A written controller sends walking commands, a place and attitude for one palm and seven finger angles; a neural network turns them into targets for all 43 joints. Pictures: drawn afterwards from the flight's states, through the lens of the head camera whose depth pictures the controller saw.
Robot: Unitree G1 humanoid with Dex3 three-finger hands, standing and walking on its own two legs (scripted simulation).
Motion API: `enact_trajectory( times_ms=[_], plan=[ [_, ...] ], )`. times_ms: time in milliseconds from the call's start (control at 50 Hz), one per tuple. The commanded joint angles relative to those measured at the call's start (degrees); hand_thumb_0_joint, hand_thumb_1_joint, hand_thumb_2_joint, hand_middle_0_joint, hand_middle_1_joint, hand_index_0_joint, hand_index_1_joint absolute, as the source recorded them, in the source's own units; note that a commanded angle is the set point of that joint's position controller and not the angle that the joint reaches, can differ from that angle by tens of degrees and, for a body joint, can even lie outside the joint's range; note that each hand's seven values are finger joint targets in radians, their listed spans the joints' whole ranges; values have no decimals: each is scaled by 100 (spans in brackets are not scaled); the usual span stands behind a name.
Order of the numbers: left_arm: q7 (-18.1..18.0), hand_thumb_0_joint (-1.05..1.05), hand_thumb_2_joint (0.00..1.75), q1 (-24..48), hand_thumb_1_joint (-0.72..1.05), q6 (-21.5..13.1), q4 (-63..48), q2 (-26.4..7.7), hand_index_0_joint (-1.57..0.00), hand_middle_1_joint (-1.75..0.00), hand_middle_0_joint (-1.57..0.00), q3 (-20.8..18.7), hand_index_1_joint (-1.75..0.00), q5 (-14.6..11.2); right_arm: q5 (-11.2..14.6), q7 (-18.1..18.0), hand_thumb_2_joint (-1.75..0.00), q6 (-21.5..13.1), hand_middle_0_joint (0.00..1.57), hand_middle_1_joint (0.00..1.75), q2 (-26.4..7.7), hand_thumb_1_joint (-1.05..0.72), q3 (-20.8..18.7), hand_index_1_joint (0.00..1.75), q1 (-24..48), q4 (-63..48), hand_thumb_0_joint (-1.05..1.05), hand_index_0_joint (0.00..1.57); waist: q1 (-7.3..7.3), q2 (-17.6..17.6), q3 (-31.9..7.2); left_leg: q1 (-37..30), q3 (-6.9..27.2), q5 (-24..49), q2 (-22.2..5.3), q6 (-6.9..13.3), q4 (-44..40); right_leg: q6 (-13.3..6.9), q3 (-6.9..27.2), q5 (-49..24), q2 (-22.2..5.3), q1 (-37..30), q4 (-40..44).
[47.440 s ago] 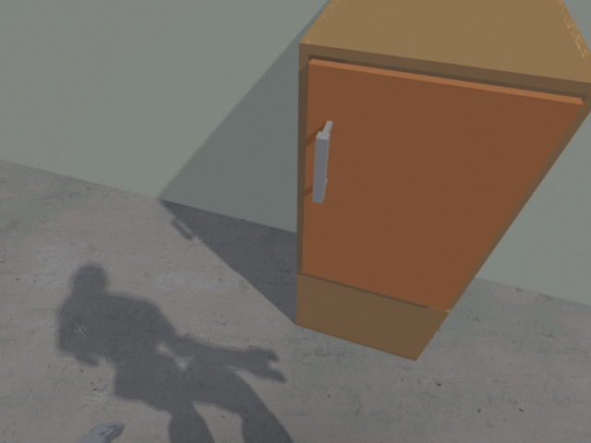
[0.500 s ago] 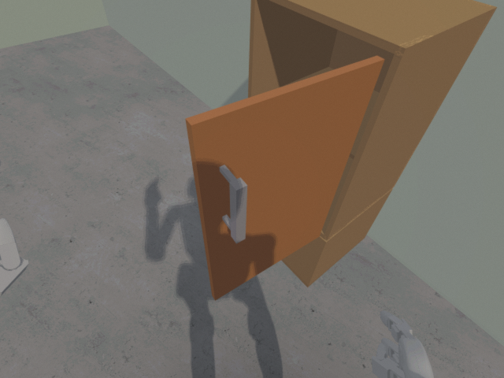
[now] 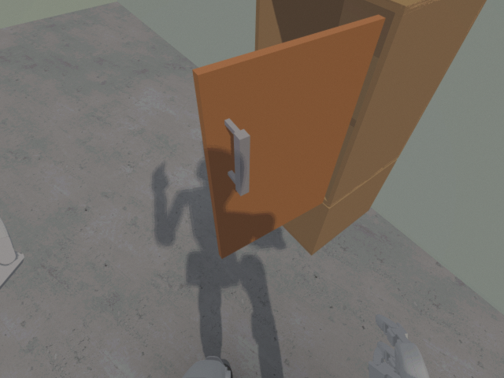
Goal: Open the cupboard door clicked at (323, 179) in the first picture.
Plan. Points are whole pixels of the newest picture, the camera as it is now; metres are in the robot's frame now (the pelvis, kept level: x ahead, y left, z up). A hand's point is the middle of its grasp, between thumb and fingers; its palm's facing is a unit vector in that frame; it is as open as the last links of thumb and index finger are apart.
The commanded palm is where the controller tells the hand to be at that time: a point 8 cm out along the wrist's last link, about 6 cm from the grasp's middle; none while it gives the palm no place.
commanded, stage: step back with the hand held close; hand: left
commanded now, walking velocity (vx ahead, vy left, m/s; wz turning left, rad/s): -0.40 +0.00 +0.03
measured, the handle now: (236, 158) +0.47 +0.07 +0.06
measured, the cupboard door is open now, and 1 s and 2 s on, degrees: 84 84 84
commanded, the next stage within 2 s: stop stepping back and stand still in 0.04 s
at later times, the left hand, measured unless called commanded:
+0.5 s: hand out of the picture +0.08 +0.29 +0.17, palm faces +0.46 -0.76 -0.45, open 7.4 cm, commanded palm +0.02 +0.31 +0.19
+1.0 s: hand out of the picture +0.06 +0.27 +0.17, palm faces +0.39 -0.78 -0.50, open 7.4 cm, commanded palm +0.00 +0.31 +0.19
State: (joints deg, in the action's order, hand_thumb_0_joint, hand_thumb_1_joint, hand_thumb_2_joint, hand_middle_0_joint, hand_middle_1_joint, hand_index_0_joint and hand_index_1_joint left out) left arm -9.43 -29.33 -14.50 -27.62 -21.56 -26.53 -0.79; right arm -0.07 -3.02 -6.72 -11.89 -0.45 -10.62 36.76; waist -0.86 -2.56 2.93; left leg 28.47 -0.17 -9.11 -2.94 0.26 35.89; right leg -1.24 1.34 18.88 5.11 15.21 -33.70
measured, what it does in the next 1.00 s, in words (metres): walks backwards: left foot, then right foot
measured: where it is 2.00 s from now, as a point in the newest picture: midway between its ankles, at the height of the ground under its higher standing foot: outside the picture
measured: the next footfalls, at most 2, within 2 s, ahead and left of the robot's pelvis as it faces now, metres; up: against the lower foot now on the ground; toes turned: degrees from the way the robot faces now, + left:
left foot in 0.18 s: +0.01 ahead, +0.10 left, +0.00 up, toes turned +1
right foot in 0.50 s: -0.15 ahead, -0.09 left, +0.00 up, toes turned -2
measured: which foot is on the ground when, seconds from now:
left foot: up 0.00-0.16, down 0.18-0.52, up 0.54-0.72, down 0.74-1.00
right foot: down 0.00-0.18, up 0.20-0.48, down 0.50-0.74, up 0.76-1.00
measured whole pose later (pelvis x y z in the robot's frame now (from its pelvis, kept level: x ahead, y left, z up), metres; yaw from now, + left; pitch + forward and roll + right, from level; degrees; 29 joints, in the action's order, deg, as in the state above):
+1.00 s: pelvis -0.15 +0.01 +0.01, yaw -2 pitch -2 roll +1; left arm -9.3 -33.3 -10.6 -27.6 -24.0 -24.1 -1.0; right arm -0.4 -3.9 -8.7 -9.3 2.0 -15.8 38.0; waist 1.6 1.2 0.9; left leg 15.2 -5.1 -12.4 -0.8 1.3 29.3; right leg 0.5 -4.2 20.5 -0.7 14.1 -33.6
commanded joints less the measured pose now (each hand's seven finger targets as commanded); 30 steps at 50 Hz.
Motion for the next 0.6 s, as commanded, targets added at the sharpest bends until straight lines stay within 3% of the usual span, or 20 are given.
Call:
enact_trajectory(
  times_ms=[0,20,40,80,120,140,160,180,220,280,300,340,360,400,440,460,500,520,540,580],
  plan=[
    [-50,0,90,370,90,-215,-1259,-1514,-20,-30,-20,-560,-30,-1,109,-79,-90,-255,20,30,-590,-90,-334,30,660,-981,0,20,-26,1565,-1395,-499,55,-1509,432,-54,1576,-156,1414,-4792,-2033,-297,1139],
    [-16,0,90,215,90,-157,-1334,-1617,-20,-30,-20,-709,-30,9,68,-85,-90,-228,20,30,-514,-90,-292,30,731,-1028,0,20,-61,1454,-1263,-368,157,-1617,374,-85,1750,-410,1442,-4217,-2104,-162,1161],
    [-36,0,90,49,90,-136,-1376,-1798,-20,-30,-20,-907,-30,-1,30,-104,-90,-171,20,30,-520,-90,-244,30,844,-1025,0,20,-44,1075,-1184,-296,148,-1618,316,-121,1564,-656,1502,-4314,-2142,-162,1089],
    [-40,0,90,-101,90,-102,-1494,-1571,-20,-30,-20,-805,-30,-41,23,-163,-90,-39,20,30,-415,-90,-107,30,807,-1049,0,20,38,807,-1108,-558,-20,-1387,325,-168,523,-516,980,-4743,-1738,-312,849],
    [-50,0,90,-82,90,-140,-1816,-1602,-20,-30,-20,-853,-30,-128,23,-234,-90,9,20,30,-529,-90,-106,30,733,-984,0,20,176,23,-1211,-990,-119,207,364,-219,-1374,-129,468,-4609,-1084,-683,246],
    [-73,0,90,-156,90,-168,-2000,-1689,-20,-30,-20,-934,-30,-124,27,-255,-90,-17,20,30,-674,-90,-226,30,713,-1021,0,20,140,-662,-1300,-1406,365,2074,-222,-43,-1739,147,210,-3368,-662,-604,-234],
    [-70,0,90,-402,90,-182,-2071,-1566,-20,-30,-20,-900,-30,-110,-8,-198,-90,-65,20,30,-685,-90,-294,30,476,-1094,0,20,60,-1185,-1776,-2024,1015,3762,-971,252,-1486,257,39,-911,-399,-149,-652],
    [-49,0,90,-674,90,-191,-2062,-1523,-20,-30,-20,-885,-30,-145,18,-109,-90,-160,20,30,-677,-90,-350,30,237,-1143,0,20,9,-1065,-2014,-2502,1019,4223,-1251,477,-1277,193,132,558,-308,198,-989],
    [-34,0,90,-934,90,-168,-2063,-1511,-20,-30,-20,-997,-30,-206,-75,-88,-90,-307,20,30,-661,-90,-327,30,257,-1157,0,20,49,-1366,-1848,-2103,1461,3081,-1361,549,-1704,218,50,1116,-265,319,-1580],
    [-98,0,90,-848,90,-8,-1916,-1136,-20,-30,-20,-653,-30,-177,20,-56,-90,-409,20,30,-617,-90,-255,30,173,-1003,0,20,182,-586,-1399,-2213,987,2139,-1103,565,-1622,288,-62,464,-328,444,-929],
    [-108,0,90,-849,90,94,-1693,-1058,-20,-30,-20,-562,-30,-197,43,-71,-90,-413,20,30,-639,-90,-236,30,207,-957,0,20,213,-508,-1205,-2002,897,1455,-1022,542,-1776,332,-151,507,-314,307,-629],
    [-126,0,90,-668,90,200,-1357,-1150,-20,-30,-20,-563,-30,-196,17,-122,-90,-429,20,30,-712,-90,-189,30,294,-918,0,20,214,-641,-802,-1327,958,-717,-921,476,-2411,335,-287,557,-278,-164,-157],
    [-136,0,90,-528,90,248,-1158,-977,-20,-30,-20,-350,-30,-176,-4,-157,-90,-409,20,30,-706,-90,-139,30,346,-913,0,20,263,-737,-547,-901,1011,-1755,-866,417,-2726,313,-382,584,-252,-470,91],
    [-141,0,90,-103,90,294,-879,-999,-20,-30,-20,-258,-30,-97,-34,-202,-90,-326,20,30,-726,-90,-116,30,440,-894,0,20,215,-807,-309,-173,915,-2921,-693,240,-2965,195,-587,367,-169,-1233,755],
    [-123,0,90,254,90,281,-919,-1250,-20,-30,-20,-310,-30,-18,-62,-217,-90,-269,20,30,-727,-90,-112,30,506,-894,0,20,217,-572,-298,-285,589,-2720,-292,38,-2409,16,-401,439,-300,-1200,1474],
    [-82,0,90,435,90,274,-964,-1175,-20,-30,-20,-153,-30,-44,-75,-204,-90,-238,20,30,-658,-90,-107,30,518,-915,0,20,224,-155,-368,-638,335,-2253,-37,-41,-1680,-192,-19,762,-616,-762,1835],
    [-57,0,90,674,90,200,-1323,-1484,-20,-30,-20,-300,-30,-95,-156,-182,-90,-209,20,30,-644,-90,-114,30,541,-869,0,20,178,743,-561,-1233,31,-962,214,-69,212,-782,1422,1370,-1705,225,2484],
    [-60,0,90,789,90,186,-1486,-1429,-20,-30,-20,-239,-30,-111,-109,-163,-90,-221,20,30,-635,-90,-131,30,522,-816,0,20,90,1188,-690,-871,-32,-882,290,-53,905,-974,1758,1403,-2066,33,2494],
    [-93,0,90,774,90,214,-1564,-1507,-20,-30,-20,-353,-30,-111,-31,-146,-90,-219,20,30,-664,-90,-180,30,561,-827,0,20,34,1345,-645,-329,16,-1135,337,-41,1513,-1083,2033,1269,-2183,-184,2465],
    [-99,0,90,562,90,162,-1415,-1351,-20,-30,-20,-351,-30,-81,-18,-139,-90,-234,20,30,-647,-90,-152,30,449,-814,0,20,103,861,-404,102,54,-1210,124,-3,1337,-1054,1620,359,-2135,-533,2099]
  ],
)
